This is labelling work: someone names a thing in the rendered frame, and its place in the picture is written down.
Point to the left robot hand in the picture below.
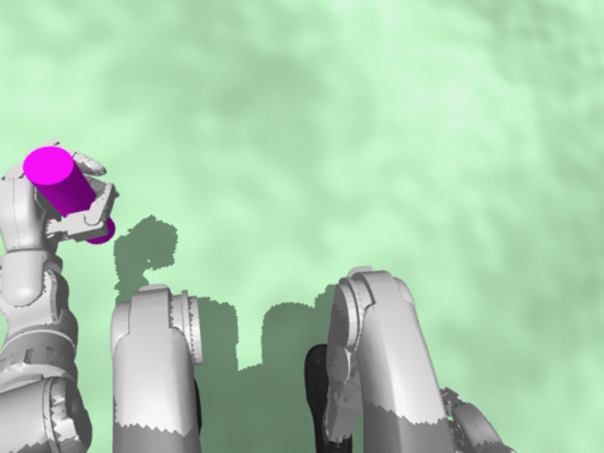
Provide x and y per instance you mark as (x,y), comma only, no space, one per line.
(29,220)

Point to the left robot arm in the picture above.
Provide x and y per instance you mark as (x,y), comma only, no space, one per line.
(41,409)

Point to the right robot hand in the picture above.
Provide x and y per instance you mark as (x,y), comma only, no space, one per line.
(471,431)

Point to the can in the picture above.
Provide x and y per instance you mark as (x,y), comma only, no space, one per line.
(53,171)

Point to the right robot foot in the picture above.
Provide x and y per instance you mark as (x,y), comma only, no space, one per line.
(316,382)

